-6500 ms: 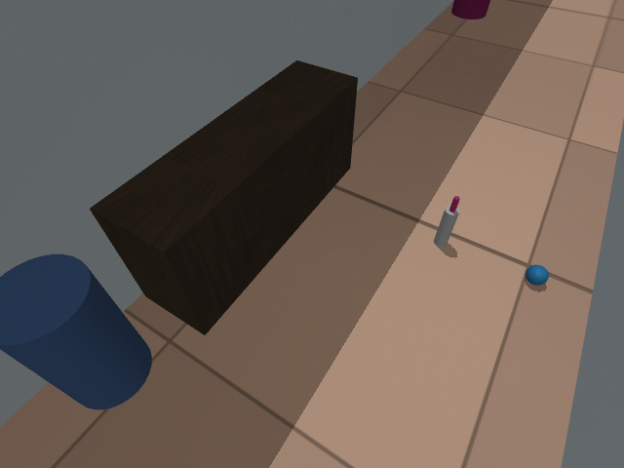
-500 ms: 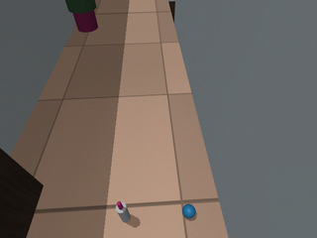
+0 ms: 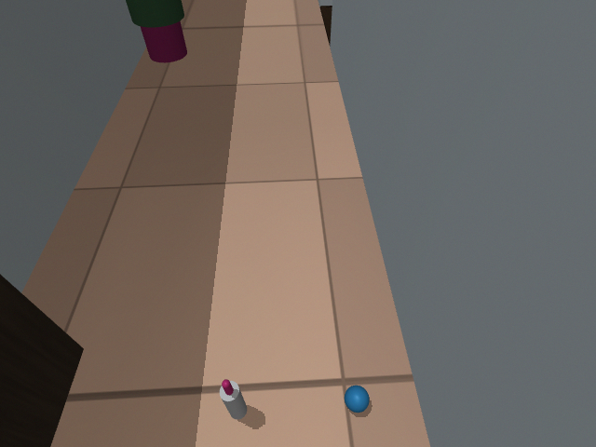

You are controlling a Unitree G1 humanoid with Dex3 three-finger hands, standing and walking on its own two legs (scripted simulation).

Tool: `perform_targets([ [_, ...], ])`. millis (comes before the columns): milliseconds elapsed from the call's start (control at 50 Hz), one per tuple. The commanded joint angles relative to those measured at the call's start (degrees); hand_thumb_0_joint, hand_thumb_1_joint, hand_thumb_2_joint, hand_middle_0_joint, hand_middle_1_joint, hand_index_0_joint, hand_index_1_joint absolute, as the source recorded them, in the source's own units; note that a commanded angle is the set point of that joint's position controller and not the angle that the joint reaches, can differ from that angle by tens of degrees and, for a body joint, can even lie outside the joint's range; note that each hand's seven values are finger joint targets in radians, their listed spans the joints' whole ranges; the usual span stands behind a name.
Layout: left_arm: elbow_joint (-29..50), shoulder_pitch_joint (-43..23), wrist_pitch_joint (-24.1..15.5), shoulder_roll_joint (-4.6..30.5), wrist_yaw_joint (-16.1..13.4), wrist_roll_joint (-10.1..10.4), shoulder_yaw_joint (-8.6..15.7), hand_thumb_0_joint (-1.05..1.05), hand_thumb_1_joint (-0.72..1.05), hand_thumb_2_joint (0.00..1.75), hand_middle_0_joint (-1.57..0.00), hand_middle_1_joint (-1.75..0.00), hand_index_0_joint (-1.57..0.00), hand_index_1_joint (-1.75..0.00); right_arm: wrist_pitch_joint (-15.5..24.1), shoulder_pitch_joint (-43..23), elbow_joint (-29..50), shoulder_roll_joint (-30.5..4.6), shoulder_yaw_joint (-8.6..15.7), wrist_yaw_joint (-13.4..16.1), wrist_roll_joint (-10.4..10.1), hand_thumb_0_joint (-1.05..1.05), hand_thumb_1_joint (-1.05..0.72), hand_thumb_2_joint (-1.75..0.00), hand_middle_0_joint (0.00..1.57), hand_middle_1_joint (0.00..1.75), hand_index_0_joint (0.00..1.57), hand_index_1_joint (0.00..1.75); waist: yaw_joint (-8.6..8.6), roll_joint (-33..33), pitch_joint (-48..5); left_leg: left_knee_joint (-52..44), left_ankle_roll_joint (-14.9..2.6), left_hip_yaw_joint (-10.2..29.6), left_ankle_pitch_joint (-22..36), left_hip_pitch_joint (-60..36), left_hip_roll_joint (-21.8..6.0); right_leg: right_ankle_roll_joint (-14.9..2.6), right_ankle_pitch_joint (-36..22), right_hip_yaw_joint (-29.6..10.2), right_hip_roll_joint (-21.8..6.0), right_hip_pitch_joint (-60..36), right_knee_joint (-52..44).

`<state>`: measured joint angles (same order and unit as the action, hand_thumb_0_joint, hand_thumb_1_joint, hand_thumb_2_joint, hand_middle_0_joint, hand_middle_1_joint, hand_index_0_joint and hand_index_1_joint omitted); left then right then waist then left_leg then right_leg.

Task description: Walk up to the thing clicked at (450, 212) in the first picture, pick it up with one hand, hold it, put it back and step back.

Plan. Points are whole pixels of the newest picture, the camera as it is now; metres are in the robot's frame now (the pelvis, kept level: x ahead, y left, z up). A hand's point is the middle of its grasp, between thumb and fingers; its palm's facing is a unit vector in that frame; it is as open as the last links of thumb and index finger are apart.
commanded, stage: stand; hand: left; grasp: from the side
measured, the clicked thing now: (232, 397) +0.37 +0.21 -0.65
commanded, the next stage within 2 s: go down in 0.50 s
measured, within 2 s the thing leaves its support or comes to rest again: neither
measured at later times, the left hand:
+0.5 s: hand out of the picture +0.08 +0.25 -0.15, palm faces -0.02 -0.94 -0.35, open 7.4 cm
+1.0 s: hand out of the picture +0.16 +0.27 -0.17, palm faces +0.04 -0.94 -0.35, open 14.1 cm
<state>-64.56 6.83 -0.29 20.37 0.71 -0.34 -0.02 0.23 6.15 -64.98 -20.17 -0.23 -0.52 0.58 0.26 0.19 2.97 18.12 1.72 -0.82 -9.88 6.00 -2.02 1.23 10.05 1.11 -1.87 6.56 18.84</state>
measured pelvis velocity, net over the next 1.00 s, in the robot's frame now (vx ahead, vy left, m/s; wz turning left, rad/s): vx -0.01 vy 0.01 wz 0.00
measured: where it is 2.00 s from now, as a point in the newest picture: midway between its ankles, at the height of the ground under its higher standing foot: outside the picture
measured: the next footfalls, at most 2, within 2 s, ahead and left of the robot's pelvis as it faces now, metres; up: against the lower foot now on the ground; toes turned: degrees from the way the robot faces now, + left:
none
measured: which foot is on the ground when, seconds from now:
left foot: down 0.00-1.00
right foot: down 0.00-1.00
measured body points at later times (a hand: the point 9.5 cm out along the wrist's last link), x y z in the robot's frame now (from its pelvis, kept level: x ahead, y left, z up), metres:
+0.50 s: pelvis +0.00 +0.00 +0.00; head +0.01 +0.00 +0.45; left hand +0.08 +0.30 -0.13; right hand +0.08 -0.30 -0.14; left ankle +0.00 +0.14 -0.75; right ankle +0.00 -0.13 -0.75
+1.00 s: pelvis -0.01 +0.01 -0.03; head +0.05 +0.01 +0.42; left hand +0.15 +0.32 -0.14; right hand +0.10 -0.25 -0.15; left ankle +0.00 +0.14 -0.75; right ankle +0.00 -0.13 -0.75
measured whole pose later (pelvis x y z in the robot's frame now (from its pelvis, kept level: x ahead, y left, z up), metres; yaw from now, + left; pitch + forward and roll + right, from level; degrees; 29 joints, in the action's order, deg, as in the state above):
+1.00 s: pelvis -0.01 +0.01 -0.03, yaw +0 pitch +8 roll -1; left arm -51.2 1.7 5.2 19.8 2.8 -4.0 11.0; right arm 2.9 14.1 -41.9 -13.9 1.3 1.4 -1.5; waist -1.7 0.5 -1.2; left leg 39.3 1.1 -0.4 -18.9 28.2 -2.2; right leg 1.5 18.0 0.7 -2.0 27.8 38.0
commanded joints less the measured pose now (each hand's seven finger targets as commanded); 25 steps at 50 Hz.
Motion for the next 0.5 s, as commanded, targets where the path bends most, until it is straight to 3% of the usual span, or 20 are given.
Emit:
perform_targets([
  [0, 3.41, -2.22, -1.21, 12.38, -0.95, -0.28, 2.24, 0.00, 0.90, 0.90, -0.20, -0.30, -0.20, -0.30, 1.25, -1.85, 3.34, -12.22, 2.55, 0.78, 0.06, 0.00, -0.90, -0.90, 0.20, 0.30, 0.20, 0.30, -0.37, 0.08, -3.90, -3.13, -2.03, 4.42, 4.66, -0.03, -5.91, -2.14, -4.21, -4.55, -5.81, -0.11, -3.21],
  [100, 3.31, -2.06, -1.28, 12.49, -0.97, -0.17, 2.18, 0.00, 0.90, 0.90, -0.20, -0.30, -0.20, -0.30, 1.18, -1.57, 3.21, -12.00, 2.44, 0.66, 0.04, 0.00, -0.90, -0.90, 0.20, 0.30, 0.20, 0.30, -0.52, -0.45, -3.63, -3.13, -2.08, 4.39, 4.03, 0.04, -5.81, -2.14, -3.33, -4.78, -5.92, 0.08, -3.52],
  [280, 3.58, -2.17, -1.34, 12.31, -1.13, -0.12, 2.22, 0.00, 0.90, 0.90, -0.20, -0.30, -0.20, -0.30, 1.27, -1.67, 3.34, -12.14, 2.44, 0.80, 0.08, 0.00, -0.90, -0.90, 0.20, 0.30, 0.20, 0.30, -0.38, -0.18, -4.58, -2.39, -2.21, 4.05, 8.46, -0.72, -5.93, -2.17, -8.46, -4.53, -6.07, -0.82, -2.61],
  [480, 3.45, -1.84, -1.38, 12.26, -1.06, -0.12, 2.21, 0.00, 0.90, 0.90, -0.20, -0.30, -0.20, -0.30, 1.16, -1.69, 3.41, -12.33, 2.55, 0.73, 0.03, 0.00, -0.90, -0.90, 0.20, 0.30, 0.20, 0.30, -0.33, -0.43, -4.29, -2.43, -2.21, 4.04, 6.87, -0.94, -5.99, -2.18, -6.67, -4.64, -6.06, -0.55, -3.20],
])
